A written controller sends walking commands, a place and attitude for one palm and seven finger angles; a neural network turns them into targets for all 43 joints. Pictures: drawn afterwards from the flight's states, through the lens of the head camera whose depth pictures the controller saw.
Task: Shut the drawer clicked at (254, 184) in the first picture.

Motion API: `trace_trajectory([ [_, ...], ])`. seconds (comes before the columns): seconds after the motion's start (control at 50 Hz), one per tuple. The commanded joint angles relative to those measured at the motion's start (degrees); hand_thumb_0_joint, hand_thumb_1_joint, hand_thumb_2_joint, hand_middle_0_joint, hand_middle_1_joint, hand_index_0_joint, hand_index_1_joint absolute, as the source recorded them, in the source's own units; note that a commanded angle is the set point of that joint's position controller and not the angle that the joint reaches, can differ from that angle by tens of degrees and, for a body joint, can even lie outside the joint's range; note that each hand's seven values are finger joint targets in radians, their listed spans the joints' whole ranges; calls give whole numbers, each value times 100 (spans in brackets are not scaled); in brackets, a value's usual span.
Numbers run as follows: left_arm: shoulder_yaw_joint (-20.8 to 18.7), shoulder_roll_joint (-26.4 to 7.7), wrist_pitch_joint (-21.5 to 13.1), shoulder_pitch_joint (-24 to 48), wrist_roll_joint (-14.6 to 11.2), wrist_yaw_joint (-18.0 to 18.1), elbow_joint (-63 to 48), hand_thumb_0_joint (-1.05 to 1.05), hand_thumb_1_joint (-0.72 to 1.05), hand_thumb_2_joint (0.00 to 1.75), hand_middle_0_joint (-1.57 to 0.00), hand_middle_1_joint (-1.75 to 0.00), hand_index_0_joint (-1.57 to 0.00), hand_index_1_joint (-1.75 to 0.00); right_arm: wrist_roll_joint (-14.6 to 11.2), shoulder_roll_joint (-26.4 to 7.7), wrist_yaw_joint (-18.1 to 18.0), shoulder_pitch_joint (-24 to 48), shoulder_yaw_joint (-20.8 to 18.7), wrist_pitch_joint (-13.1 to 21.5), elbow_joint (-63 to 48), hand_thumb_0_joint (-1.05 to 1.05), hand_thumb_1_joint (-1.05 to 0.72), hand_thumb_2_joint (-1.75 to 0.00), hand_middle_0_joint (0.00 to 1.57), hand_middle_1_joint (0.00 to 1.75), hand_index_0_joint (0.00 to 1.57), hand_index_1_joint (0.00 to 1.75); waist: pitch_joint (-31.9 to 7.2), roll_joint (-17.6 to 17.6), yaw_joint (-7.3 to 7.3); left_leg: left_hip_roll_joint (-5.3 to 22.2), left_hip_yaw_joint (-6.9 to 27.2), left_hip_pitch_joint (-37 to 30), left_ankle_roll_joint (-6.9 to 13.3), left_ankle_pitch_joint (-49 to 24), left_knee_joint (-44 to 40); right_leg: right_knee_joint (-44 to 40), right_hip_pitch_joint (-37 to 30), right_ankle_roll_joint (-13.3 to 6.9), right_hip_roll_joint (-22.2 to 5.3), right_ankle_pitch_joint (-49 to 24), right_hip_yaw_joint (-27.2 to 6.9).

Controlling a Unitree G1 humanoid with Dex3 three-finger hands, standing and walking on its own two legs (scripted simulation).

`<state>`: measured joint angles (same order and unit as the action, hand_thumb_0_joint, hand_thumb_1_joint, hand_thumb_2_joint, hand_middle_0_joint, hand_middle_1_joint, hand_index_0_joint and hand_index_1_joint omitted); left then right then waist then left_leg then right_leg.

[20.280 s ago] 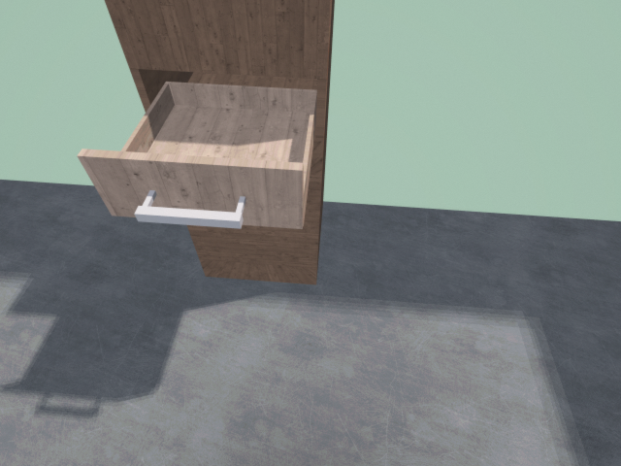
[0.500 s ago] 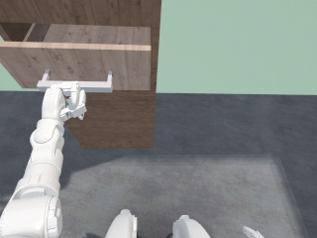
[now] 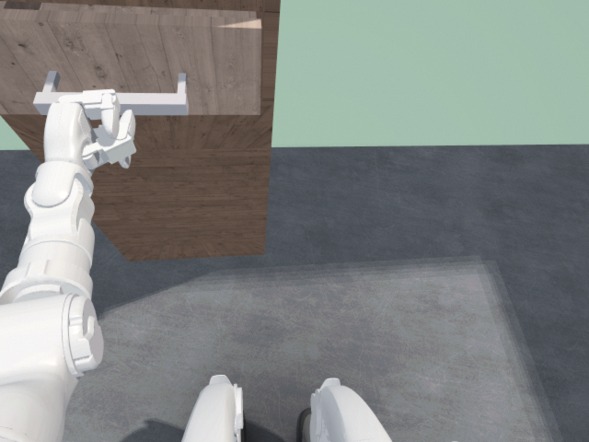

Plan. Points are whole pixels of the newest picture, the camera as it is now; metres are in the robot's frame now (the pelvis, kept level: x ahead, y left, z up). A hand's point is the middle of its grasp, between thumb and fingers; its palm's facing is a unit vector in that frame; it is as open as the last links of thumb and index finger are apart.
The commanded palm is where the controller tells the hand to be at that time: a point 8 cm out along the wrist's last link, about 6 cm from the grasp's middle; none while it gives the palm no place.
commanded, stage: push the drawer shut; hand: left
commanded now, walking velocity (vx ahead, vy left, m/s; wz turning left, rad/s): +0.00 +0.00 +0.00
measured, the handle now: (117, 92) +0.57 +0.22 +0.08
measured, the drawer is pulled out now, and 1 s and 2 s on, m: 0.03 0.00 0.00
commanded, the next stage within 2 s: pull the fist back off the drawer in 0.46 s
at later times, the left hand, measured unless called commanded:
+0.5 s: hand (123, 117) +0.53 +0.21 +0.07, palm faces +0.05 -1.00 -0.05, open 3.2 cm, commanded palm +0.56 +0.23 +0.08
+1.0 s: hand (129, 120) +0.52 +0.20 +0.07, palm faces +0.05 -1.00 -0.05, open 3.1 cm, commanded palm +0.51 +0.22 +0.08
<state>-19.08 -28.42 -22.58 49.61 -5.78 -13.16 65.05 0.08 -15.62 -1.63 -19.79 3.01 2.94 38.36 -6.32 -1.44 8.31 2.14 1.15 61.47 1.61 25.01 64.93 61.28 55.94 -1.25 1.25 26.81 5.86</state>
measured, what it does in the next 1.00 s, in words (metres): stands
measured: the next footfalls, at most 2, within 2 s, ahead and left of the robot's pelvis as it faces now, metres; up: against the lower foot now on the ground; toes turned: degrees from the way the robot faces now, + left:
none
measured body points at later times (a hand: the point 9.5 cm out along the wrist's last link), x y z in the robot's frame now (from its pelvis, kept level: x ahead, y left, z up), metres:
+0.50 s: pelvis +0.00 +0.01 +0.00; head +0.14 +0.05 +0.42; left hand +0.52 +0.26 +0.08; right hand +0.00 -0.25 -0.11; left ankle +0.05 +0.10 -0.65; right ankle +0.02 -0.11 -0.65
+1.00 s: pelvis -0.01 +0.01 +0.00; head +0.13 +0.04 +0.42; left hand +0.51 +0.25 +0.08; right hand +0.00 -0.26 -0.11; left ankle +0.05 +0.10 -0.65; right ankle +0.02 -0.11 -0.65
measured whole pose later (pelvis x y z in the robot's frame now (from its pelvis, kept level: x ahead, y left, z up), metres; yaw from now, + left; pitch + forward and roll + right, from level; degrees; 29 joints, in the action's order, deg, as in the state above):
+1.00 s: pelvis -0.01 +0.01 +0.00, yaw +0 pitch +24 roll -5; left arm -18.6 -30.0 -21.1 56.8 -2.5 -8.4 68.5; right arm 2.2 -15.4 0.4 -22.3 3.3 0.8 37.9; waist -6.4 -1.7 10.5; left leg 1.8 1.9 65.2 2.0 24.2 65.6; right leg 61.1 59.0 -0.9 1.1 25.8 6.5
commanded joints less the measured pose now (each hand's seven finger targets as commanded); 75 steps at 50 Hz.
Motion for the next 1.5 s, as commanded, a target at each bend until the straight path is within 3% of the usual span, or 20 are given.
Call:
trace_trajectory([
  [0.0, -345, -1497, -364, 3613, -69, 294, -1302, 0, 90, 90, -140, -160, -140, -160, 28, -1075, -44, -875, -353, 57, -304, 0, -90, -90, 20, 30, 20, 30, -2546, -860, 459, -23, 406, -2431, 39, -674, -863, -916, -213, -6, 123, -475, -404],
  [0.08, -161, -1272, -364, 3835, 48, 350, -1231, 0, 90, 90, -140, -160, -140, -160, 88, -1065, 12, -984, -361, -21, -276, 0, -90, -90, 20, 30, 20, 30, -2647, -1057, 534, 24, 549, -2811, -19, -886, -898, -867, 109, -20, 131, -555, -299],
  [0.18, -374, -1518, -403, 4031, 169, 509, -1187, 0, 90, 90, -140, -160, -140, -160, 160, -1116, 58, -1113, -383, -119, -237, 0, -90, -90, 20, 30, 20, 30, -2809, -1005, 572, 39, 605, -2878, -21, -1050, -846, -854, 150, -19, 135, -622, -283],
  [0.24, -264, -1364, -446, 4202, 219, 548, -1230, 0, 90, 90, -140, -160, -140, -160, 182, -1090, 91, -1183, -392, -169, -214, 0, -90, -90, 20, 30, 20, 30, -2825, -1087, 632, 60, 651, -3047, -41, -1275, -842, -837, 238, -23, 148, -734, -251],
  [0.34, -156, -1399, -399, 4486, 287, 617, -957, 0, 90, 90, -140, -160, -140, -160, 174, -1130, 71, -1193, -353, -199, -143, 0, -90, -90, 20, 30, 20, 30, -2424, -963, 799, 54, 664, -2663, 0, -607, -881, -896, 412, -6, 142, -391, -273],
  [0.44, -5, -1427, -404, 4799, 296, 607, -1034, 0, 90, 90, -140, -160, -140, -160, 173, -1155, 22, -1156, -306, -129, -131, 0, -90, -90, 20, 30, 20, 30, -2546, -1361, 850, 61, 732, -2778, -18, -314, -945, -869, 582, -17, 111, -260, -269],
  [0.5, 37, -1426, -346, 4806, 250, 584, -911, 0, 90, 90, -140, -160, -140, -160, 159, -1188, -19, -1169, -277, -69, -98, 0, -90, -90, 20, 30, 20, 30, -2488, -1278, 926, 83, 768, -2728, 7, -152, -960, -882, 675, -8, 110, -182, -264],
  [0.72, -54, -1504, -210, 4766, 213, 553, -849, 0, 90, 90, -140, -160, -140, -160, 173, -1218, -20, -1210, -268, 2, -138, 0, -90, -90, 20, 30, 20, 30, -2689, -1161, 874, 56, 751, -2577, 15, -118, -897, -854, 531, -12, 103, -168, -263],
  [0.8, 60, -1253, -252, 4674, 223, 556, -966, 0, 90, 90, -140, -160, -140, -160, 199, -1178, 48, -1209, -300, -41, -178, 0, -90, -90, 20, 30, 20, 30, -2677, -1359, 814, 44, 807, -2808, -21, -222, -921, -826, 617, -52, 114, -230, -229],
  [0.84, 96, -1114, -242, 4564, 218, 566, -1001, 0, 90, 90, -140, -160, -140, -160, 200, -1165, 82, -1189, -330, -69, -200, 0, -90, -90, 20, 30, 20, 30, -2662, -1292, 789, 38, 784, -2815, -20, -226, -917, -857, 601, -44, 115, -247, -235],
  [0.88, -62, -1263, -255, 4332, 230, 581, -1059, 0, 90, 90, -140, -160, -140, -160, 196, -1162, 106, -1196, -345, -114, -243, 0, -90, -90, 20, 30, 20, 30, -2748, -1214, 673, 30, 744, -2791, -20, -332, -918, -870, 413, -53, 125, -280, -250],
  [0.96, 123, -900, -266, 3938, 205, 576, -1161, 0, 90, 90, -140, -160, -140, -160, 174, -1110, 161, -1128, -370, -196, -320, 0, -90, -90, 20, 30, 20, 30, -2620, -1116, 610, 35, 706, -2864, -26, -368, -997, -922, 336, -51, 135, -313, -237],
  [1.04, -269, -1244, -358, 3298, 162, 610, -1449, 0, 90, 90, -140, -160, -140, -160, 147, -1086, 186, -1105, -397, -285, -419, 0, -90, -90, 20, 30, 20, 30, -2907, -991, 333, 2, 531, -2899, -16, -898, -975, -964, -226, -62, 157, -583, -281],
  [1.1, -377, -1208, -402, 2606, 88, 574, -1504, 0, 90, 90, -140, -160, -140, -160, 113, -1019, 211, -1037, -403, -355, -515, 0, -90, -90, 20, 30, 20, 30, -2821, -786, 177, -33, 339, -2736, 16, -1222, -960, -1047, -720, -53, 178, -868, -351],
  [1.2, -468, -1276, -452, 2192, 101, 567, -1522, 0, 90, 90, -140, -160, -140, -160, 55, -976, 205, -936, -423, -472, -584, 0, -90, -90, 20, 30, 20, 30, -2376, -485, 143, -45, 196, -2392, 49, -1240, -996, -1087, -996, -18, 176, -1088, -429],
  [1.34, -713, -1364, -519, 1555, -33, 433, -1935, 0, 90, 90, -140, -160, -140, -160, 25, -905, 192, -896, -482, -577, -663, 0, -90, -90, 20, 30, 20, 30, -2743, -518, -56, -69, 45, -2574, 35, -2186, -925, -954, -1605, 15, 139, -2237, -506],
  [1.36, -742, -1332, -491, 1146, -87, 382, -2188, 0, 90, 90, -140, -160, -140, -160, -3, -890, 208, -860, -502, -592, -769, 0, -90, -90, 20, 30, 20, 30, -2906, -569, -205, -91, 19, -2718, 20, -2301, -999, -999, -1858, 3, 147, -2380, -523],
  [1.42, -585, -1074, -392, 170, -314, 265, -3560, 0, 90, 90, -140, -160, -140, -160, -101, -828, 223, -715, -556, -572, -1063, 0, -90, -90, 20, 30, 20, 30, -3616, -929, -418, -73, 26, -3729, -3, -3330, -1206, -1157, -2426, -14, 161, -3146, -495],
  [1.44, -593, -1082, -324, -203, -407, 240, -3982, 0, 90, 90, -140, -160, -140, -160, -141, -811, 218, -662, -567, -551, -1111, 0, -90, -90, 20, 30, 20, 30, -3656, -1028, -510, -46, 36, -3938, -23, -3641, -1271, -1230, -2570, -13, 155, -3329, -490],
  [1.48, -351, -639, -78, -940, -596, 178, -4340, 0, 90, 90, -140, -160, -140, -160, -209, -738, 217, -549, -565, -487, -1193, 0, -90, -90, 20, 30, 20, 30, -3278, -705, -489, -39, -7, -3914, 9, -3652, -1418, -1427, -2790, 22, 162, -3534, -450],
])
